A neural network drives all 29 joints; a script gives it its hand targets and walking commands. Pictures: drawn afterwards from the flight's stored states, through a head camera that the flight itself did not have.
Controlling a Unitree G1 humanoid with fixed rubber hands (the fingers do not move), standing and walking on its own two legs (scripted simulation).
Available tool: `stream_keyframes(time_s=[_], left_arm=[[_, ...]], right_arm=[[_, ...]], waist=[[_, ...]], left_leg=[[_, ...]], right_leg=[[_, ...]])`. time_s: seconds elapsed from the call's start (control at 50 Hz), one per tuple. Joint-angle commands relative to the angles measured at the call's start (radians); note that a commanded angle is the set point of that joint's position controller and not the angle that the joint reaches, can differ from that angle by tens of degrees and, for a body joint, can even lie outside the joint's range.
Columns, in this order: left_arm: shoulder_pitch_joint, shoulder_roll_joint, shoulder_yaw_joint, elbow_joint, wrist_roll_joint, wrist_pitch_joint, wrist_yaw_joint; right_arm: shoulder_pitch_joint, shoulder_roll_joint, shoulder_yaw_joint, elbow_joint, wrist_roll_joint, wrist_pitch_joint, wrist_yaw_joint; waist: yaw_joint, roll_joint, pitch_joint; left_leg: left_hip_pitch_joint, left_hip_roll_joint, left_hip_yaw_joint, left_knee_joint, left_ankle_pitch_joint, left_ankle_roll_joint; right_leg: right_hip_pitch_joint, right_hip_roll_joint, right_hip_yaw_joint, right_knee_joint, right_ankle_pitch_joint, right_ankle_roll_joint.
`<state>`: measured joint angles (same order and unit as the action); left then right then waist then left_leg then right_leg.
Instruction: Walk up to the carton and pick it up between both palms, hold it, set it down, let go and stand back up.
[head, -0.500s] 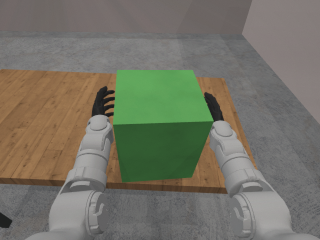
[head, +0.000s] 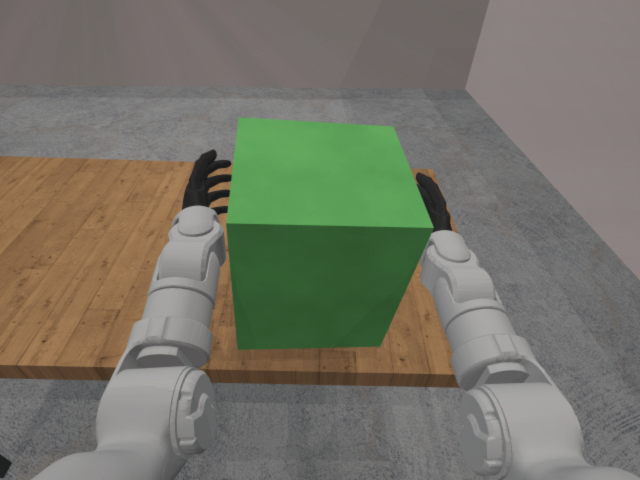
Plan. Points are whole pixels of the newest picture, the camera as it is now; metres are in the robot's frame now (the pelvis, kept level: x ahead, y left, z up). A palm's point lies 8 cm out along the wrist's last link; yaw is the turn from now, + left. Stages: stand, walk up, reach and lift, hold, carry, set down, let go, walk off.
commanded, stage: reach and lift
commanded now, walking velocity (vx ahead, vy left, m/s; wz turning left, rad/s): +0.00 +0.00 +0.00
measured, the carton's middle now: (314, 239) +0.41 +0.05 +0.12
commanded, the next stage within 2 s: hold in 1.24 s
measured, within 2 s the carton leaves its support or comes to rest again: neither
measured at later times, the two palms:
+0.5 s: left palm (210, 192) +0.38 +0.18 +0.21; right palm (449, 227) +0.39 -0.12 +0.17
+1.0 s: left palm (215, 178) +0.38 +0.17 +0.23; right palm (466, 217) +0.38 -0.13 +0.20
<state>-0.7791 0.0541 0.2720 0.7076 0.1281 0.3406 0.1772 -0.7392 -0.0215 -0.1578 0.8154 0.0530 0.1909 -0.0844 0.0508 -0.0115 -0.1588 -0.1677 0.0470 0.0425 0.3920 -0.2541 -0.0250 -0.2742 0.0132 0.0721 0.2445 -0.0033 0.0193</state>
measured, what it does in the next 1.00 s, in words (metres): stands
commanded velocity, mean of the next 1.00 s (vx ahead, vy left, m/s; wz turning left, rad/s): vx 0.00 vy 0.00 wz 0.00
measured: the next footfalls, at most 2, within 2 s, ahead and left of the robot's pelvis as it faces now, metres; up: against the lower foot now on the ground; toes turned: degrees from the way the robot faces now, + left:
none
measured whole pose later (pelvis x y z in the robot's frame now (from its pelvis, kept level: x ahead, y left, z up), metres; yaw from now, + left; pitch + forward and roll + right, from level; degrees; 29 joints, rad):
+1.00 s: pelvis -0.01 +0.00 +0.00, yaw +0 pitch -1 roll +0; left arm -0.85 0.09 0.22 0.60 0.13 0.56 0.17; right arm -0.79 -0.05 -0.16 0.68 0.17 0.39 -0.13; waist -0.01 0.02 -0.16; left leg -0.14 0.04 0.04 0.39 -0.25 -0.02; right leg -0.24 0.01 0.07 0.24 0.01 0.02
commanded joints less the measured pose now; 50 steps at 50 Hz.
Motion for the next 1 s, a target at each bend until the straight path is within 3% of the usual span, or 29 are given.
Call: stream_keyframes(time_s=[0.0,0.1,0.28,0.42,0.5,0.68,0.8,0.98], left_arm=[[-0.693,-0.775,-0.424,-0.178,-0.092,0.026,-0.220],[-0.706,-0.780,-0.433,-0.182,-0.093,0.051,-0.207],[-0.682,-0.756,-0.385,-0.145,-0.086,0.095,-0.213],[-0.677,-0.743,-0.392,-0.203,-0.114,0.121,-0.220],[-0.703,-0.757,-0.434,-0.257,-0.136,0.139,-0.218],[-0.762,-0.777,-0.500,-0.301,-0.175,0.182,-0.215],[-0.789,-0.772,-0.460,-0.257,-0.164,0.193,-0.214],[-0.751,-0.729,-0.377,-0.227,-0.136,0.207,-0.220]], right_arm=[[-0.912,0.522,0.263,-0.254,0.060,-0.052,0.072],[-0.939,0.505,0.259,-0.259,0.076,-0.044,0.079],[-1.001,0.537,0.313,-0.336,0.105,0.001,0.058],[-1.002,0.581,0.386,-0.431,0.154,0.053,0.031],[-0.976,0.568,0.390,-0.409,0.176,0.085,0.027],[-1.002,0.529,0.351,-0.406,0.202,0.125,0.030],[-1.036,0.534,0.340,-0.383,0.207,0.139,0.040],[-1.041,0.564,0.370,-0.409,0.216,0.168,0.035]], waist=[[-0.179,0.091,-0.302],[-0.182,0.104,-0.296],[-0.164,0.009,-0.289],[-0.159,-0.024,-0.350],[-0.184,0.027,-0.351],[-0.232,0.075,-0.325],[-0.208,0.080,-0.308],[-0.169,0.006,-0.311]], left_leg=[[-0.099,-0.087,-0.076,-0.092,0.251,-0.055],[-0.071,-0.083,-0.079,-0.086,0.271,-0.061],[-0.109,-0.100,-0.072,-0.095,0.201,-0.025],[-0.115,-0.110,-0.077,-0.091,0.223,-0.013],[-0.095,-0.106,-0.090,-0.088,0.251,-0.031],[-0.061,-0.098,-0.103,-0.086,0.264,-0.055],[-0.087,-0.097,-0.099,-0.106,0.200,-0.042],[-0.122,-0.111,-0.083,-0.117,0.159,-0.013]], right_leg=[[0.549,0.019,-0.092,0.029,0.088,-0.036],[0.525,0.027,-0.098,0.025,0.080,-0.040],[0.565,0.020,-0.082,0.023,0.112,-0.022],[0.629,0.017,-0.067,0.037,0.210,-0.007],[0.612,0.025,-0.070,0.034,0.191,-0.015],[0.562,0.036,-0.077,0.025,0.143,-0.031],[0.545,0.035,-0.075,0.021,0.097,-0.034],[0.581,0.026,-0.062,0.022,0.119,-0.019]])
